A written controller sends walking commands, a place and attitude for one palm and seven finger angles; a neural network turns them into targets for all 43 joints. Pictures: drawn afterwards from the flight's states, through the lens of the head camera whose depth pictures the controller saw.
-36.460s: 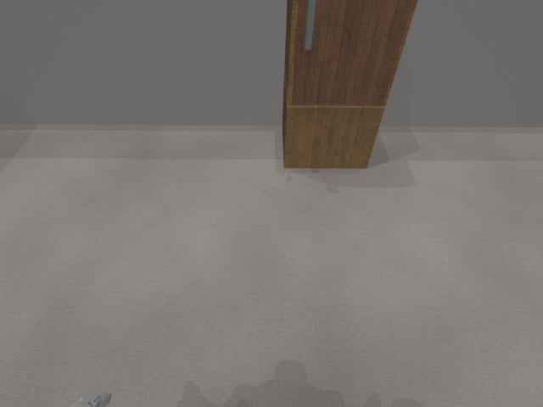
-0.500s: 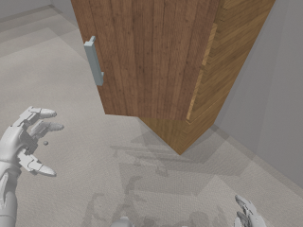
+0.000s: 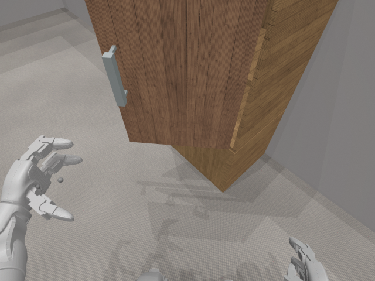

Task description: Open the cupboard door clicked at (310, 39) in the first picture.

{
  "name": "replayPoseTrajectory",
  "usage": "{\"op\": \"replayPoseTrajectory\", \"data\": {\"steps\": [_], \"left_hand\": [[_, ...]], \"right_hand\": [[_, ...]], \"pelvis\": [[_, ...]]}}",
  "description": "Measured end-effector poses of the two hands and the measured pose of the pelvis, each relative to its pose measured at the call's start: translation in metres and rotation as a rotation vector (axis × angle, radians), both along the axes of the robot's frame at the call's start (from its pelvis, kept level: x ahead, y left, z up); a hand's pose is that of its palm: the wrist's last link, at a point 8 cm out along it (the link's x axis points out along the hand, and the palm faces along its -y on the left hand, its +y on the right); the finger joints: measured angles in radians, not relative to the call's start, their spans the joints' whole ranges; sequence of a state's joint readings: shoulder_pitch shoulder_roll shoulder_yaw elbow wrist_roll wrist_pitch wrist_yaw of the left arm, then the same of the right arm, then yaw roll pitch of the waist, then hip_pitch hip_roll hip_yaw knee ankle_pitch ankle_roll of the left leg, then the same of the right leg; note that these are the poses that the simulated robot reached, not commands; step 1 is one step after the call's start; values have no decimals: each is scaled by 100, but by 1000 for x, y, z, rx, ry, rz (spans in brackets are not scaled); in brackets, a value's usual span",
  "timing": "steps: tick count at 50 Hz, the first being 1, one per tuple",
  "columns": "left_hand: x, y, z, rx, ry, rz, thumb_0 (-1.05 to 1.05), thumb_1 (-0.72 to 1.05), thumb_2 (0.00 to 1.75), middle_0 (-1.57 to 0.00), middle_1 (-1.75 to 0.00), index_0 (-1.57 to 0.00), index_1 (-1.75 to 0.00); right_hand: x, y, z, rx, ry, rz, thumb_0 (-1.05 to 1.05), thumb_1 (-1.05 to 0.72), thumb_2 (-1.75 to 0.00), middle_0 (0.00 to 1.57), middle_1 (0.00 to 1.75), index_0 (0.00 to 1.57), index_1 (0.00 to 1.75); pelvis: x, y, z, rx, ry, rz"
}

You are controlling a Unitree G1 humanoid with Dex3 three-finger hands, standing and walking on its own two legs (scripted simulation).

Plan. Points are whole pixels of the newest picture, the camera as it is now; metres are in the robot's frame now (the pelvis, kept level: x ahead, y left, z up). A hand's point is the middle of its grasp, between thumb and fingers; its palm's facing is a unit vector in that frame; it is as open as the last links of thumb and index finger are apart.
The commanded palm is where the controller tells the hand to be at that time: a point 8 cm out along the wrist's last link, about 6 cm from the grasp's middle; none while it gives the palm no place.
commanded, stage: move the hooked fingers beside the handle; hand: left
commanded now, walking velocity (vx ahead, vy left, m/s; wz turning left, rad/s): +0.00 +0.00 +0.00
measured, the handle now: (117, 77) +0.64 +0.24 +0.06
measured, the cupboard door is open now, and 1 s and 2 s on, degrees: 42 42 42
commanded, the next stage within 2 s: none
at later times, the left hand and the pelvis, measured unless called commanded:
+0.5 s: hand (74, 141) +0.39 +0.28 +0.07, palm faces -0.05 -1.00 +0.00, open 14.0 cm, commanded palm +0.37 +0.34 +0.07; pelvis +0.00 +0.01 -0.01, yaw -1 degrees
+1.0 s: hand (84, 113) +0.48 +0.28 +0.07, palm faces -0.05 -1.00 +0.01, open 14.0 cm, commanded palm +0.47 +0.34 +0.06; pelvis +0.00 +0.02 -0.03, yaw -2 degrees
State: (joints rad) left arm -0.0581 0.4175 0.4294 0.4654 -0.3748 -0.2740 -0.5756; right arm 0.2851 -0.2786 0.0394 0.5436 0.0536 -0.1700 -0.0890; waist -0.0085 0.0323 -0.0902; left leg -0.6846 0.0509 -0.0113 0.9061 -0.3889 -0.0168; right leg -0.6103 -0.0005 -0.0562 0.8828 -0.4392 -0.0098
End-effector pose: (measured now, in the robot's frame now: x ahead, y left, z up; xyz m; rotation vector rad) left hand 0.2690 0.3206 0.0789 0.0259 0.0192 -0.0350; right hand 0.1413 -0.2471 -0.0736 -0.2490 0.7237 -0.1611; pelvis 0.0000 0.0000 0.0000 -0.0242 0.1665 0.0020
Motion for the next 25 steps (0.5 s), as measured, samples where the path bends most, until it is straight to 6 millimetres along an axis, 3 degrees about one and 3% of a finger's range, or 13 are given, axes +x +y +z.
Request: {"op": "replayPoseTrajectory", "data": {"steps": [5, 11, 18, 25], "left_hand": [[8, 9, -4, -14, 2, 19, -2, -50, 30, -30, -121, -31, -120], [37, 12, -5, -22, -8, -4, -2, -50, 30, -30, -121, -30, -120], [75, 6, -6, -31, 7, -36, -2, -50, 30, -30, -121, -30, -120], [100, 11, -8, -27, 10, -16, -2, -50, 30, -30, -120, -30, -120]], "right_hand": [[0, 2, -2, -16, 13, 14, 1, -91, -90, 20, 30, 20, 30], [-8, 1, -8, -44, 59, 4, 1, -91, -90, 20, 30, 20, 30], [-30, -2, -14, -51, 130, -38, 1, -91, -90, 20, 30, 20, 30], [-59, -5, -22, -48, 231, -84, 1, -91, -90, 20, 30, 20, 30]], "pelvis": [[-2, 2, -2, -3, 5, 7], [-6, 4, -6, -11, 21, 12], [-5, 9, -8, -11, 48, -1], [-2, 12, -10, -11, 76, -15]]}}
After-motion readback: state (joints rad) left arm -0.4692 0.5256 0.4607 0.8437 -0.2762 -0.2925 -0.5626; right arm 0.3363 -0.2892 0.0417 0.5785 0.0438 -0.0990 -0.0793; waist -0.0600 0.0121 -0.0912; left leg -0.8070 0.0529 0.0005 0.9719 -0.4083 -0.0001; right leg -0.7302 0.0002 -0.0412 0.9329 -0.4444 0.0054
